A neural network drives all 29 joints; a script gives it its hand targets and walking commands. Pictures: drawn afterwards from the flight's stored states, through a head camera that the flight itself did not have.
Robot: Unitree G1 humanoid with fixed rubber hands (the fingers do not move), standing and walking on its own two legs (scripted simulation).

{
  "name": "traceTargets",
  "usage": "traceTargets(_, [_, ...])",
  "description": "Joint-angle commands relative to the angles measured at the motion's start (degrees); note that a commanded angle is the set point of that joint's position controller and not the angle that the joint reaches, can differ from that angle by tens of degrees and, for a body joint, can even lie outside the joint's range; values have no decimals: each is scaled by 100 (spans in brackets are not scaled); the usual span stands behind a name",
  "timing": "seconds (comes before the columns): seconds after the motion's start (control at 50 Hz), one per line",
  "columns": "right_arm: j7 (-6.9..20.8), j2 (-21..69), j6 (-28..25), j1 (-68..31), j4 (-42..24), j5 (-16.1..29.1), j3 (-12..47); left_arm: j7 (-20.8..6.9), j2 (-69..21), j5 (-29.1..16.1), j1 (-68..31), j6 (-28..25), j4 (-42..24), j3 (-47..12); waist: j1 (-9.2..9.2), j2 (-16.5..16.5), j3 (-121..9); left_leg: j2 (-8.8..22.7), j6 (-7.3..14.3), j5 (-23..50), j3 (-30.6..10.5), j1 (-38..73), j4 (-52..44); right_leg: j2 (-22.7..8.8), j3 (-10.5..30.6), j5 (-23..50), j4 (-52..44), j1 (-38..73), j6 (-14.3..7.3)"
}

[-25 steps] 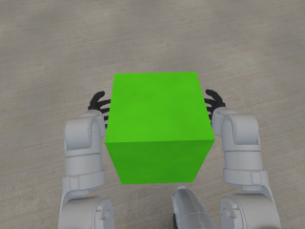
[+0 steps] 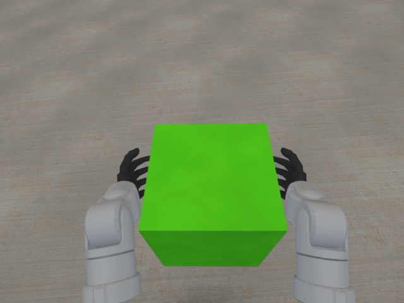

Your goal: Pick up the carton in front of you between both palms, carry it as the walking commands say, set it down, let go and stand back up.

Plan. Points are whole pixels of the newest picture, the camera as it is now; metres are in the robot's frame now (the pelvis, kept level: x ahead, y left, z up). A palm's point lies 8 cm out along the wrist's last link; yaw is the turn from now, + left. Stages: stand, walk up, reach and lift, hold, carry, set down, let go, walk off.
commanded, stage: carry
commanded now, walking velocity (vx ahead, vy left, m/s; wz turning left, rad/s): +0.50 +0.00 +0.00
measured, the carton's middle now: (210, 201) +0.31 +0.01 +0.02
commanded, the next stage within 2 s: hold in 1.94 s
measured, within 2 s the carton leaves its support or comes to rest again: neither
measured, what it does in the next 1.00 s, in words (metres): walks ahead: left foot, then right foot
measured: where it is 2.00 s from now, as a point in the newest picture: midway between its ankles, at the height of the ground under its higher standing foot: (216, 284)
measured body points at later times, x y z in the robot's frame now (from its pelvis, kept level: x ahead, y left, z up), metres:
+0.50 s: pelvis +0.29 +0.00 -0.02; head +0.26 +0.00 +0.43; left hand +0.57 +0.14 +0.07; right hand +0.56 -0.16 +0.07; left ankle +0.17 +0.10 -0.75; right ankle +0.40 -0.10 -0.75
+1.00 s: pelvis +0.38 +0.00 -0.02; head +0.36 +0.00 +0.43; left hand +0.66 +0.15 +0.05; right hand +0.65 -0.15 +0.05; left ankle +0.27 +0.11 -0.74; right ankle +0.40 -0.10 -0.75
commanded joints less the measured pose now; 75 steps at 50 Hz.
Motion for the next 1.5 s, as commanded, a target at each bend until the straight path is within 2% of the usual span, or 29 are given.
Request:
traceTargets(0.0, [1311,5139,223,-2329,-103,1866,4287,-1621,-5056,-2007,-2075,400,-307,-4458,-93,-1092,-1238,-165,95,697,463,791,-668,-990,161,4558,470,894,-278])
traceTargets(0.02, [1373,5145,281,-2140,-150,1934,4291,-1607,-4976,-1953,-1937,453,-455,-4462,-171,-1001,-1315,-239,147,801,640,1477,-886,-927,-73,4464,946,604,-155])
traceTargets(0.04, [1434,5124,334,-1961,-172,1998,4275,-1598,-4890,-1893,-1812,510,-618,-4478,-227,-761,-1484,-338,177,391,762,2337,-881,-756,-266,4071,1577,145,-62])
traceTargets(0.06, [1478,5031,401,-1845,-224,2030,4225,-1597,-4917,-1874,-1731,579,-649,-4471,-320,-399,-1645,148,232,-141,195,3325,-727,-629,-335,2883,2420,-733,64])
traceTargets(0.08, [1518,4893,456,-1849,-242,2055,4176,-1591,-4897,-1901,-1821,671,-835,-4490,-370,897,-1874,1704,850,-1087,-2348,4098,-1255,-124,-304,1158,4143,-2095,274])
traceTargets(0.1, [1552,4986,485,-1964,-246,2147,4221,-1590,-4835,-1940,-2032,736,-1001,-4544,-378,1742,-1719,2350,1456,-1037,-3910,4388,-1928,333,168,-1065,5162,-3387,254])
traceTargets(0.12, [1580,5021,530,-2090,-425,2272,4250,-1577,-4869,-1965,-2188,761,-1048,-4575,-362,1282,-1502,2358,1512,-814,-3573,4021,-1930,-29,627,-1173,5830,-3652,94])
traceTargets(0.14, [1597,5111,561,-2230,-514,2348,4306,-1571,-4985,-1977,-2193,768,-1024,-4556,-349,820,-1439,2148,1432,-420,-3049,3613,-1868,-264,725,-932,5896,-3589,5])
traceTargets(0.16, [1614,5158,582,-2303,-585,2415,4349,-1562,-5091,-1975,-2109,762,-969,-4561,-314,375,-1317,1994,1232,-294,-2431,3169,-1963,-500,763,-534,5550,-3439,-24])
traceTargets(0.18, [1630,5193,595,-2347,-616,2473,4396,-1546,-5167,-1966,-1997,758,-897,-4562,-269,266,-1303,1850,1036,-467,-1974,2878,-2136,-630,758,-239,5060,-3255,-3])
traceTargets(0.22, [1659,5160,609,-2206,-572,2512,4410,-1507,-5225,-1892,-1704,757,-725,-4543,-260,523,-1219,1636,912,328,-1195,2644,-2203,-506,400,-44,4275,-2906,134])
traceTargets(0.28, [1712,5054,616,-1902,-453,2449,4348,-1455,-5260,-1792,-1373,712,-541,-4566,-252,741,-1176,1391,842,1877,-399,2770,-1919,-275,12,211,3048,-2704,334])
traceTargets(0.32, [1736,5020,602,-1821,-450,2420,4316,-1442,-5279,-1805,-1418,688,-612,-4631,-272,926,-1107,1289,730,2573,-90,2850,-1732,-149,-207,600,2411,-2586,339])
traceTargets(0.38, [1717,5000,576,-1771,-576,2349,4269,-1448,-5243,-1953,-1662,690,-911,-4734,-319,1042,-1059,1176,605,2990,188,2921,-1460,-52,-409,1337,1884,-2262,333])
traceTargets(0.42, [1683,4947,587,-1697,-612,2267,4241,-1464,-5168,-2005,-1607,722,-987,-4738,-293,940,-1032,1042,486,2838,360,2855,-1020,36,-564,1808,1355,-1763,329])
traceTargets(0.46, [1652,4802,616,-1675,-580,2181,4212,-1495,-5018,-1989,-1574,769,-994,-4704,-216,663,-1020,815,179,2380,486,2436,-314,-52,-583,2818,497,-670,309])
traceTargets(0.48, [1634,4689,633,-1636,-516,2141,4187,-1512,-4870,-1974,-1615,810,-957,-4659,-218,401,-1256,733,-33,1465,467,1937,140,-657,-30,4172,707,201,235])
traceTargets(0.5, [1609,4618,695,-1820,-607,2174,4261,-1531,-4824,-1909,-1583,813,-782,-4590,-186,-485,-1841,518,-172,-465,154,1226,852,-1635,946,6377,1328,1351,-398])
traceTargets(0.52, [1606,4629,745,-1841,-626,2227,4302,-1528,-4889,-1911,-1358,773,-555,-4515,-143,-1111,-2228,303,-203,-1901,-94,907,1126,-1997,1581,6259,1114,1606,-890])
traceTargets(0.56, [1638,4869,699,-2017,-675,2295,4410,-1533,-5231,-1956,-1416,700,-602,-4543,-171,-835,-2115,336,-84,-2712,-381,964,597,-1875,1463,5036,658,1199,-883])
traceTargets(0.58, [1645,4976,653,-2089,-715,2327,4435,-1540,-5379,-1962,-1487,669,-675,-4549,-195,-729,-2020,358,-48,-2557,-320,1281,-77,-1698,1141,4530,615,875,-700])
traceTargets(0.64, [1638,5209,548,-2023,-807,2323,4502,-1553,-5489,-1976,-1431,593,-802,-4588,-196,-628,-2125,431,-76,-629,-231,2324,-1138,-1129,440,2897,738,203,-181])
traceTargets(0.68, [1615,5168,537,-2104,-909,2292,4500,-1565,-5447,-2047,-1680,598,-994,-4673,-196,-59,-1920,798,-72,683,-376,2224,-717,-893,148,3319,1229,96,-55])
traceTargets(0.76, [1599,4869,656,-1654,-693,2218,4330,-1506,-5091,-1945,-1328,724,-875,-4593,-221,167,-1881,804,-58,1865,-326,2227,-328,-860,112,4288,1756,-125,-131])
traceTargets(0.84, [1646,4893,663,-1513,-393,2144,4248,-1526,-5113,-1865,-1236,752,-635,-4584,-225,196,-1742,757,-48,2291,-319,2116,-227,-811,11,4453,1976,-293,-111])
traceTargets(0.98, [1711,5129,342,-1588,-320,2109,4393,-1584,-5346,-1814,-1332,449,-580,-4763,-235,279,-1537,824,21,2685,-374,2246,-254,-731,-48,3549,1997,-550,-15])
traceTargets(1.08, [1705,4933,-27,-1537,-163,1927,4397,-1582,-5170,-1621,-1253,74,-403,-4730,-237,278,-1521,847,110,2452,-399,2213,-238,-745,-15,3078,2030,-602,-29])
traceTargets(1.2, [1665,4669,-459,-1425,82,1630,4189,-1555,-4869,-1326,-1153,-358,-152,-4488,-231,188,-1340,790,160,1425,-417,1997,-366,-812,66,2839,1858,-576,-44])
traceTargets(1.48, [1614,4241,-1980,-1833,1768,529,2834,-1518,-4425,-225,-1550,-1858,1545,-3108,-228,115,-972,719,241,-304,-538,1580,-824,-812,207,1626,1317,-715,3])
